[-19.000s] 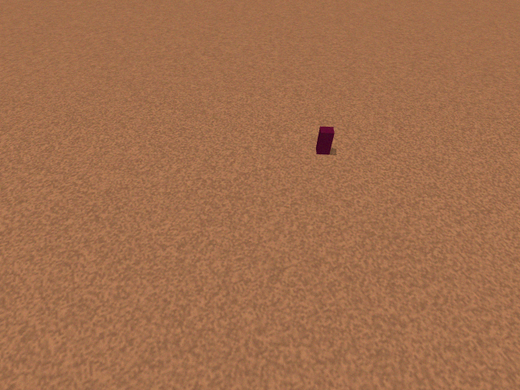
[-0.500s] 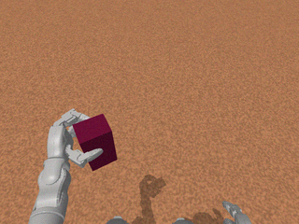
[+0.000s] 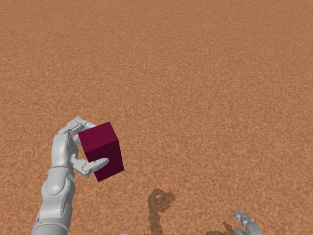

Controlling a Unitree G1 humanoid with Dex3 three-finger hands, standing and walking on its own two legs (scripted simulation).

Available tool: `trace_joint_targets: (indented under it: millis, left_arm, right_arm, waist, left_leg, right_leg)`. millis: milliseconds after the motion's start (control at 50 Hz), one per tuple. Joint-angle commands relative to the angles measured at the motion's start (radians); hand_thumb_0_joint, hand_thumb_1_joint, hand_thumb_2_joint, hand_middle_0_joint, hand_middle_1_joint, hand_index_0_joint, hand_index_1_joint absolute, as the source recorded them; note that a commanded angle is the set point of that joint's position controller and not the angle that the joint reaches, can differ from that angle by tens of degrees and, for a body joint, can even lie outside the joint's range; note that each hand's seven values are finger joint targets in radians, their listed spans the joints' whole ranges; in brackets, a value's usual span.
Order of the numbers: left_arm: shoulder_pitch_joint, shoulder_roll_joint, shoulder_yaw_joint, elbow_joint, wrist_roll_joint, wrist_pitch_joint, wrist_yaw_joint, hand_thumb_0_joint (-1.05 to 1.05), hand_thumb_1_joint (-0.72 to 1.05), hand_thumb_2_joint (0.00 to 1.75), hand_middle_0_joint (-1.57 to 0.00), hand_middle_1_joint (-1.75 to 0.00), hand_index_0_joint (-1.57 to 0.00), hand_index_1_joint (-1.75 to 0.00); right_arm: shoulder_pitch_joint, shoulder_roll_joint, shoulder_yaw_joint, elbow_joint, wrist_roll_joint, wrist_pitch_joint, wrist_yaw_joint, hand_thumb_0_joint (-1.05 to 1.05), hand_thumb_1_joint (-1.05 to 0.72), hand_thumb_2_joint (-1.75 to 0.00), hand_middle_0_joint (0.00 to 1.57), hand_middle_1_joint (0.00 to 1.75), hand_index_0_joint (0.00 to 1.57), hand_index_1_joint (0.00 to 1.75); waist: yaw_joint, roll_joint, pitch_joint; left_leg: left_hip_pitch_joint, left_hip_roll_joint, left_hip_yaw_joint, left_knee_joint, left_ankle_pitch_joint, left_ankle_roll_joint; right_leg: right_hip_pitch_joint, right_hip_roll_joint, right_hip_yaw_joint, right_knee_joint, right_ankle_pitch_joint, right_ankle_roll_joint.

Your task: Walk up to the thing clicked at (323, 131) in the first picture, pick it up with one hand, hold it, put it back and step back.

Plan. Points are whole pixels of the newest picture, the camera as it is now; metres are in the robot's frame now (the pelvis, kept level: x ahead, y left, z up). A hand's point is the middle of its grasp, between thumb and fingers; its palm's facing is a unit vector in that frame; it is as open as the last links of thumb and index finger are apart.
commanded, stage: hold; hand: left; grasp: from the side
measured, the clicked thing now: (103, 153) +0.32 +0.14 +0.02
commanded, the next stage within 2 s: crouch in 1.98 s
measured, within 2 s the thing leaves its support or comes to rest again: neither
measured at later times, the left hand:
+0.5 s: hand (91, 147) +0.32 +0.17 +0.06, palm faces +0.08 -1.00 -0.02, open 10.1 cm
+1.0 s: hand (91, 147) +0.32 +0.17 +0.06, palm faces +0.09 -1.00 -0.02, open 10.2 cm
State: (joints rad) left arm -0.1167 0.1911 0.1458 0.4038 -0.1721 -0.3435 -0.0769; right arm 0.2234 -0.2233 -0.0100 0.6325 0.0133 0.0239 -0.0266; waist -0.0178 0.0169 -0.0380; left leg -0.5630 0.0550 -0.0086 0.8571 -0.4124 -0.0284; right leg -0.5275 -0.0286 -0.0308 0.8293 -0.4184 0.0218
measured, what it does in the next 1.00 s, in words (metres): stands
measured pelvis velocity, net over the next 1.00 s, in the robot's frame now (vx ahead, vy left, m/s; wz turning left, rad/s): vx -0.01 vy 0.00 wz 0.00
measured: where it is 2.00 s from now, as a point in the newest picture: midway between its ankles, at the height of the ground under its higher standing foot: outside the picture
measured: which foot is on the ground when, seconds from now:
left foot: down 0.00-1.00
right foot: down 0.00-1.00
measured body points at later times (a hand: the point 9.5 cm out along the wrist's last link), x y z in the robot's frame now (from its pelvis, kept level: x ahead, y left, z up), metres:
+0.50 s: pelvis -0.01 +0.00 +0.00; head +0.03 +0.00 +0.45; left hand +0.31 +0.22 +0.06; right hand +0.12 -0.25 -0.11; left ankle +0.01 +0.13 -0.70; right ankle +0.00 -0.13 -0.70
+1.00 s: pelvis -0.01 +0.00 +0.00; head +0.03 +0.00 +0.45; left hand +0.31 +0.22 +0.06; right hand +0.13 -0.25 -0.10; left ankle +0.01 +0.13 -0.70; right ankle +0.00 -0.13 -0.70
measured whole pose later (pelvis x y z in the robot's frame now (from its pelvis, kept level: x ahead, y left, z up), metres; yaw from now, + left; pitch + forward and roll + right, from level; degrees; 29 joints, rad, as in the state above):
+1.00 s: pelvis -0.01 +0.00 +0.00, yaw +0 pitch +5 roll -1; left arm -0.13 0.18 0.14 0.43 -0.16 -0.37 -0.07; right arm 0.21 -0.22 -0.01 0.65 0.01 0.01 -0.02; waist -0.01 0.01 -0.02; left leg -0.52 0.05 -0.01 0.82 -0.38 -0.03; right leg -0.49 -0.03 -0.03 0.80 -0.39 0.02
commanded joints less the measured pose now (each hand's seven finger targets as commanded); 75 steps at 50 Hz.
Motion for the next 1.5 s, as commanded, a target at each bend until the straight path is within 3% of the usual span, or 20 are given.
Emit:
trace_joint_targets:
  millis: [0, 100, 140, 220, 320, 420, 460, 540, 600, 640, 680, 760, 840, 880, 1060, 1080, 1280, 1300, 1400, 1480]
  left_arm:
    - [-0.290, 0.147, 0.053, -0.259, -0.005, -0.077, 0.009, 0.00, 0.00, 1.19, -1.33, -1.47, -1.35, -1.46]
    - [-0.247, 0.080, 0.020, -0.157, -0.011, -0.066, 0.008, 0.00, 0.03, 1.21, -1.34, -1.48, -1.36, -1.47]
    - [-0.297, 0.137, 0.058, -0.192, -0.002, -0.076, 0.014, 0.00, 0.03, 1.22, -1.34, -1.48, -1.37, -1.48]
    - [-0.281, 0.101, 0.022, -0.169, -0.003, -0.082, -0.003, 0.00, 0.03, 1.22, -1.36, -1.50, -1.39, -1.49]
    - [-0.301, 0.164, 0.075, -0.245, -0.005, -0.096, 0.007, 0.00, 0.03, 1.22, -1.34, -1.49, -1.37, -1.48]
    - [-0.264, 0.089, 0.015, -0.164, -0.005, -0.087, 0.007, 0.00, 0.04, 1.22, -1.34, -1.48, -1.36, -1.47]
    - [-0.312, 0.136, 0.048, -0.233, -0.008, -0.091, 0.009, 0.00, 0.03, 1.21, -1.34, -1.48, -1.36, -1.47]
    - [-0.253, 0.113, 0.046, -0.197, -0.012, -0.082, 0.014, 0.00, 0.01, 1.22, -1.35, -1.50, -1.37, -1.49]
    - [-0.318, 0.144, 0.053, -0.232, -0.002, -0.093, 0.019, 0.00, 0.03, 1.22, -1.34, -1.49, -1.37, -1.49]
    - [-0.223, 0.087, 0.030, -0.120, -0.005, -0.082, 0.012, 0.00, 0.02, 1.24, -1.36, -1.51, -1.38, -1.50]
    - [-0.290, 0.140, 0.056, -0.220, -0.004, -0.098, 0.014, 0.00, 0.01, 1.23, -1.35, -1.50, -1.38, -1.50]
    - [-0.237, 0.088, 0.019, -0.153, -0.005, -0.084, 0.006, 0.00, 0.00, 1.21, -1.33, -1.47, -1.35, -1.47]
    - [-0.324, 0.149, 0.053, -0.258, -0.001, -0.103, 0.013, 0.00, -0.02, 1.21, -1.33, -1.48, -1.35, -1.47]
    - [-0.272, 0.101, 0.019, -0.211, -0.005, -0.098, 0.008, 0.00, 0.00, 1.21, -1.33, -1.48, -1.35, -1.47]
    - [-0.303, 0.141, 0.051, -0.212, 0.004, -0.114, 0.013, 0.00, 0.02, 1.22, -1.33, -1.48, -1.35, -1.48]
    - [-0.263, 0.102, 0.025, -0.158, 0.002, -0.107, 0.009, 0.00, 0.01, 1.22, -1.34, -1.49, -1.36, -1.49]
    - [-0.226, 0.109, 0.052, -0.156, -0.018, -0.113, -0.003, 0.00, -0.02, 1.22, -1.33, -1.48, -1.35, -1.48]
    - [-0.231, 0.090, 0.024, -0.188, -0.019, -0.110, -0.007, 0.00, -0.02, 1.23, -1.33, -1.49, -1.35, -1.49]
    - [-0.228, 0.101, 0.041, -0.155, -0.010, -0.112, -0.007, 0.00, -0.01, 1.21, -1.31, -1.46, -1.33, -1.46]
    - [-0.280, 0.142, 0.062, -0.237, -0.007, -0.123, 0.003, 0.00, -0.01, 1.20, -1.31, -1.47, -1.34, -1.46]
  right_arm:
    - [-0.027, -0.129, -0.044, -0.125, -0.001, -0.045, -0.015, 0.00, -0.93, -0.90, 0.20, 0.30, 0.20, 0.30]
    - [-0.027, -0.126, -0.039, -0.122, -0.002, -0.046, -0.011, 0.00, -0.92, -0.90, 0.20, 0.30, 0.20, 0.30]
    - [-0.025, -0.130, -0.045, -0.116, -0.002, -0.046, -0.012, 0.00, -0.92, -0.90, 0.20, 0.30, 0.20, 0.30]
    - [-0.033, -0.128, -0.044, -0.123, -0.004, -0.048, -0.008, 0.00, -0.92, -0.90, 0.20, 0.30, 0.20, 0.30]
    - [-0.035, -0.128, -0.044, -0.124, -0.002, -0.049, -0.006, 0.00, -0.92, -0.90, 0.20, 0.30, 0.20, 0.30]
    - [-0.039, -0.126, -0.042, -0.115, -0.002, -0.054, -0.011, 0.00, -0.92, -0.90, 0.20, 0.30, 0.20, 0.30]
    - [-0.042, -0.134, -0.045, -0.115, -0.002, -0.057, -0.012, 0.00, -0.92, -0.90, 0.20, 0.30, 0.20, 0.30]
    - [-0.045, -0.126, -0.041, -0.120, 0.001, -0.058, -0.011, 0.00, -0.92, -0.90, 0.20, 0.30, 0.20, 0.30]
    - [-0.043, -0.129, -0.044, -0.114, 0.000, -0.056, -0.011, 0.00, -0.93, -0.90, 0.20, 0.30, 0.20, 0.30]
    - [-0.047, -0.124, -0.040, -0.116, 0.000, -0.060, -0.005, 0.00, -0.93, -0.90, 0.20, 0.30, 0.20, 0.30]
    - [-0.042, -0.130, -0.046, -0.117, 0.000, -0.059, -0.008, 0.00, -0.93, -0.90, 0.20, 0.30, 0.20, 0.30]
    - [-0.037, -0.124, -0.041, -0.110, 0.001, -0.061, -0.009, 0.00, -0.93, -0.91, 0.20, 0.30, 0.20, 0.30]
    - [-0.041, -0.134, -0.049, -0.112, -0.001, -0.064, -0.008, 0.00, -0.93, -0.91, 0.20, 0.30, 0.20, 0.30]
    - [-0.040, -0.128, -0.043, -0.108, -0.001, -0.064, -0.006, 0.00, -0.93, -0.90, 0.20, 0.30, 0.20, 0.30]
    - [-0.034, -0.133, -0.050, -0.105, -0.005, -0.059, -0.002, 0.00, -0.93, -0.91, 0.20, 0.30, 0.20, 0.30]
    - [-0.037, -0.128, -0.044, -0.111, -0.004, -0.058, 0.001, 0.00, -0.93, -0.91, 0.20, 0.30, 0.20, 0.30]
    - [-0.036, -0.133, -0.048, -0.107, 0.000, -0.059, 0.000, 0.00, -0.93, -0.91, 0.20, 0.30, 0.20, 0.30]
    - [-0.043, -0.127, -0.046, -0.118, 0.002, -0.058, -0.001, 0.00, -0.93, -0.91, 0.20, 0.30, 0.20, 0.30]
    - [-0.049, -0.128, -0.046, -0.112, -0.001, -0.055, -0.002, 0.00, -0.93, -0.91, 0.20, 0.30, 0.20, 0.30]
    - [-0.043, -0.129, -0.047, -0.107, -0.005, -0.055, -0.009, 0.00, -0.93, -0.91, 0.20, 0.30, 0.20, 0.30]
  waist:
    - [-0.008, 0.015, -0.283]
    - [-0.016, -0.028, -0.225]
    - [-0.011, -0.019, -0.243]
    - [-0.014, 0.006, -0.233]
    - [0.013, 0.004, -0.278]
    - [-0.019, -0.028, -0.227]
    - [-0.007, 0.002, -0.246]
    - [0.006, -0.022, -0.250]
    - [0.001, -0.006, -0.240]
    - [-0.005, -0.038, -0.187]
    - [0.000, -0.006, -0.260]
    - [-0.015, -0.036, -0.223]
    - [-0.001, 0.014, -0.284]
    - [-0.006, -0.006, -0.247]
    - [0.000, 0.010, -0.268]
    - [-0.002, -0.003, -0.250]
    - [0.001, -0.041, -0.247]
    - [0.000, -0.029, -0.293]
    - [-0.009, -0.041, -0.210]
    - [-0.003, -0.013, -0.272]
  left_leg:
    - [0.173, -0.041, 0.022, -0.119, 0.279, 0.028]
    - [0.152, -0.033, 0.012, -0.142, 0.243, 0.026]
    - [0.155, -0.036, 0.016, -0.138, 0.241, 0.027]
    - [0.160, -0.039, 0.020, -0.147, 0.217, 0.025]
    - [0.160, -0.040, 0.021, -0.146, 0.237, 0.025]
    - [0.163, -0.040, 0.024, -0.152, 0.195, 0.028]
    - [0.172, -0.041, 0.023, -0.158, 0.196, 0.027]
    - [0.166, -0.039, 0.019, -0.164, 0.209, 0.027]
    - [0.165, -0.040, 0.020, -0.167, 0.197, 0.024]
    - [0.135, -0.039, 0.020, -0.167, 0.174, 0.028]
    - [0.172, -0.043, 0.023, -0.162, 0.210, 0.027]
    - [0.169, -0.041, 0.024, -0.158, 0.224, 0.028]
    - [0.197, -0.040, 0.023, -0.157, 0.231, 0.025]
    - [0.188, -0.037, 0.018, -0.160, 0.239, 0.024]
    - [0.179, -0.038, 0.017, -0.155, 0.231, 0.023]
    - [0.173, -0.034, 0.013, -0.159, 0.230, 0.021]
    - [0.169, -0.039, 0.021, -0.145, 0.253, 0.029]
    - [0.186, -0.041, 0.024, -0.141, 0.274, 0.030]
    - [0.150, -0.041, 0.023, -0.149, 0.207, 0.030]
    - [0.175, -0.046, 0.031, -0.138, 0.235, 0.031]
  right_leg:
    - [0.126, 0.034, -0.008, -0.117, 0.325, -0.020]
    - [0.107, 0.040, -0.019, -0.121, 0.281, -0.024]
    - [0.114, 0.035, -0.014, -0.130, 0.285, -0.022]
    - [0.104, 0.035, -0.013, -0.131, 0.261, -0.025]
    - [0.148, 0.033, -0.011, -0.137, 0.277, -0.024]
    - [0.104, 0.034, -0.009, -0.150, 0.245, -0.020]
    - [0.120, 0.031, -0.007, -0.155, 0.247, -0.021]
    - [0.141, 0.035, -0.013, -0.154, 0.254, -0.022]
    - [0.130, 0.034, -0.014, -0.154, 0.237, -0.024]
    - [0.114, 0.034, -0.014, -0.158, 0.220, -0.021]
    - [0.145, 0.031, -0.009, -0.156, 0.255, -0.021]
    - [0.129, 0.034, -0.011, -0.155, 0.272, -0.019]
    - [0.138, 0.031, -0.008, -0.150, 0.274, -0.023]
    - [0.129, 0.035, -0.015, -0.142, 0.279, -0.024]
    - [0.132, 0.033, -0.013, -0.138, 0.269, -0.025]
    - [0.128, 0.038, -0.018, -0.135, 0.263, -0.027]
    - [0.139, 0.032, -0.010, -0.143, 0.298, -0.018]
    - [0.159, 0.028, -0.005, -0.146, 0.327, -0.015]
    - [0.105, 0.030, -0.010, -0.150, 0.258, -0.017]
    - [0.140, 0.024, 0.002, -0.149, 0.295, -0.013]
